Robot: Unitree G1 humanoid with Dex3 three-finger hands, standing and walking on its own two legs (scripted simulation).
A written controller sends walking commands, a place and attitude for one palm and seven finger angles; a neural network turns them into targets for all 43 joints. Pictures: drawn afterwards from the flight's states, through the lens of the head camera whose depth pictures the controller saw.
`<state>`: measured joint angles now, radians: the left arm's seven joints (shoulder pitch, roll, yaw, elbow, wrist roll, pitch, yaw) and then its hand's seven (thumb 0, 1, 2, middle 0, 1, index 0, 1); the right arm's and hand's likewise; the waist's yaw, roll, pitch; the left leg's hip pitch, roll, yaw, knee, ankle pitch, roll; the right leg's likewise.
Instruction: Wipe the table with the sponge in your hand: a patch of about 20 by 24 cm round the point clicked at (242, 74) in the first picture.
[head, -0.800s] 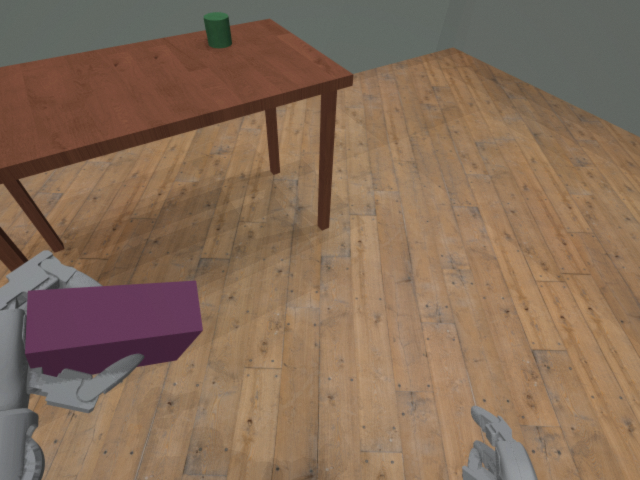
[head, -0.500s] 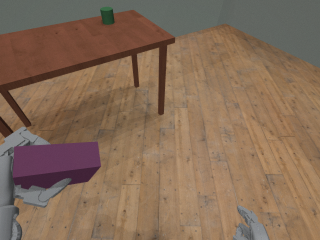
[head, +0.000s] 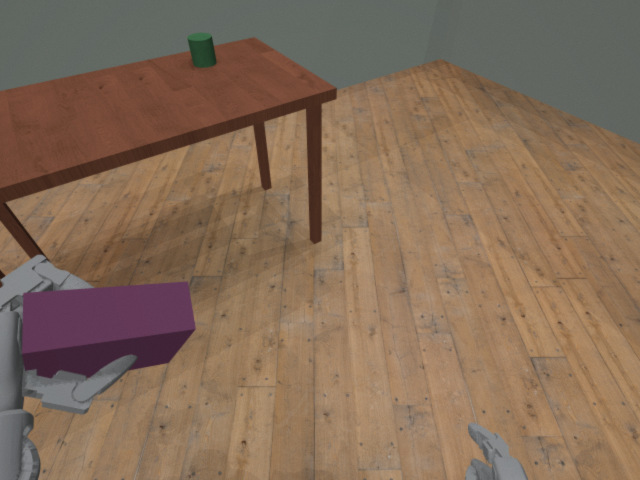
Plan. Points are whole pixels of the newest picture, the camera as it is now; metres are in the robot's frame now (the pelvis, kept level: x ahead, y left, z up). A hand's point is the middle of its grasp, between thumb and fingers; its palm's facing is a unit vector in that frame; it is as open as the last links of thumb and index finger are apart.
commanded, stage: walk to a spot facing it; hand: left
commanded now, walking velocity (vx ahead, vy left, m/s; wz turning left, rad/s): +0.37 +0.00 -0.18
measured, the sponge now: (134, 331) +0.23 +0.20 +0.14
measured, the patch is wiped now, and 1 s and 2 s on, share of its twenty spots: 0.00 0.00 0.00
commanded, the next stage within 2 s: take the last steps up to it in 1.42 s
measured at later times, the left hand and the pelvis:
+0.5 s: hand (186, 214) +0.37 +0.18 +0.17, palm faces +0.30 -0.86 -0.42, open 9.4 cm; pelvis +0.12 -0.03 +0.01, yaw -7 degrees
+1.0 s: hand (258, 143) +0.51 +0.12 +0.18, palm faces +0.34 -0.80 -0.49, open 9.4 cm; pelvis +0.29 -0.11 +0.01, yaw -3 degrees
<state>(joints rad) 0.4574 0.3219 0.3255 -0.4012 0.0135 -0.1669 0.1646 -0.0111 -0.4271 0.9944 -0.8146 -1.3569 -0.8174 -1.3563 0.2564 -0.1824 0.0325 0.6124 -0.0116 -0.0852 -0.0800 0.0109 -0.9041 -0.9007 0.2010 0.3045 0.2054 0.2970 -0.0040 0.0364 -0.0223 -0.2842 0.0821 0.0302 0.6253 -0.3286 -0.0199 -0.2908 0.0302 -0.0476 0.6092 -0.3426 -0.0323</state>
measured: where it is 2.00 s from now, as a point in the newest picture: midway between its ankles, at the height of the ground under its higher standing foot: (382, 404)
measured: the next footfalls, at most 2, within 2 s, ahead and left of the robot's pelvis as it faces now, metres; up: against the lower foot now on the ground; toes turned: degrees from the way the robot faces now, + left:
left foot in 0.28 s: +0.15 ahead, +0.12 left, +0.00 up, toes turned +7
right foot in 0.62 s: +0.27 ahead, -0.18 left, +0.00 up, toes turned -17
